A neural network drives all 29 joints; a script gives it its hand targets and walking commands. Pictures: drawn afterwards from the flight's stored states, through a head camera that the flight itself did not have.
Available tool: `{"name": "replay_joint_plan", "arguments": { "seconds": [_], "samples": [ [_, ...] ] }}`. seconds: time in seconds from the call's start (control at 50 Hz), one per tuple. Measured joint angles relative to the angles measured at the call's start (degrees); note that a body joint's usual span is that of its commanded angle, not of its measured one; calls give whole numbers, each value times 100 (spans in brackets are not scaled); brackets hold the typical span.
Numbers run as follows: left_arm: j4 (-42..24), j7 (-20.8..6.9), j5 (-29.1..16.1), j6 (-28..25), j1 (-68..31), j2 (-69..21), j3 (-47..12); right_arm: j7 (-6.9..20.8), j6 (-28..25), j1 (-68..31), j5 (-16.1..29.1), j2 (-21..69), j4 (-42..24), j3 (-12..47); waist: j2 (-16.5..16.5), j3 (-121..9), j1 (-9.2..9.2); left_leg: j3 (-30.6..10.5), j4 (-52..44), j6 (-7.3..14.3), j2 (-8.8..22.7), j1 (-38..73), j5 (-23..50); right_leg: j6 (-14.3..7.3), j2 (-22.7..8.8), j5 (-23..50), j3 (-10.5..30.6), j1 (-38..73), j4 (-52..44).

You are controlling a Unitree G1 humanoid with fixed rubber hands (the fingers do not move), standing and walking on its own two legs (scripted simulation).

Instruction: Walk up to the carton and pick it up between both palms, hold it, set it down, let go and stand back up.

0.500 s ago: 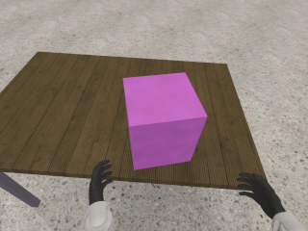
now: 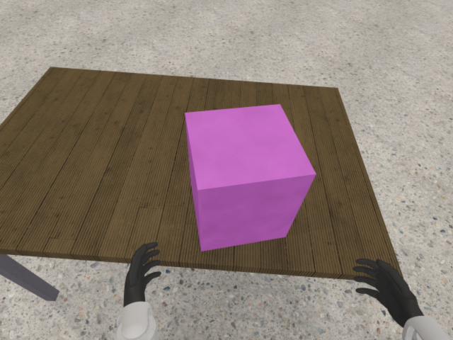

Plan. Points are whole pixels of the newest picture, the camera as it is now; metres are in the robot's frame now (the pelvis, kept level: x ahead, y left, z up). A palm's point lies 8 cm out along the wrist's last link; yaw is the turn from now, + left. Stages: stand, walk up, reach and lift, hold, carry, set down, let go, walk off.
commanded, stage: set down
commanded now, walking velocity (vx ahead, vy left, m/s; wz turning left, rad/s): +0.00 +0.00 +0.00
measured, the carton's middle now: (239, 180) +0.45 +0.00 -0.02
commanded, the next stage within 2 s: let go in 1.46 s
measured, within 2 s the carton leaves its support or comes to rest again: neither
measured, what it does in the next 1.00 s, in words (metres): stands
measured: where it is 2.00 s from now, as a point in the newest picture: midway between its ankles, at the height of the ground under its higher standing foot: outside the picture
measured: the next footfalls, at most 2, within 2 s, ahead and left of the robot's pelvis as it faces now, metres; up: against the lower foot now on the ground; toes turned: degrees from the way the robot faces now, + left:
none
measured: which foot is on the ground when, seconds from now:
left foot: down 0.00-1.00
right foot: down 0.00-1.00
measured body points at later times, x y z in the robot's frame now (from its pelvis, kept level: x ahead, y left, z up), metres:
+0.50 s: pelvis +0.00 +0.01 +0.00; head +0.00 +0.03 +0.45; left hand +0.18 +0.20 -0.05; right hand +0.18 -0.28 -0.04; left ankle -0.02 +0.17 -0.74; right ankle +0.00 -0.09 -0.74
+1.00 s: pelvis +0.02 +0.01 +0.01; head +0.04 +0.04 +0.45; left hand +0.18 +0.21 -0.07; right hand +0.19 -0.26 -0.05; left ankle -0.02 +0.17 -0.74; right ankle +0.00 -0.09 -0.74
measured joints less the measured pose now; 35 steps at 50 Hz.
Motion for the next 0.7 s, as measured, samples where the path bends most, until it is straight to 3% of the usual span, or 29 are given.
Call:
{"name": "replay_joint_plan", "arguments": {
  "seconds": [0.24,0.56,0.7],
  "samples": [
    [2,-266,0,-31,336,67,1,-167,-126,389,-1,0,3,2,0,85,0,0,-117,39,-5,334,-9,41,0,71,1,404,-258],
    [92,-394,-1,414,335,536,0,-366,541,419,-55,141,-388,-23,-1,125,0,0,-160,62,-27,380,36,59,-21,83,4,437,-265],
    [112,-513,-1,436,335,670,-1,-517,595,425,-125,335,-405,-26,-2,174,0,2,-269,73,-52,383,36,82,-44,78,4,441,-366]
  ]
}}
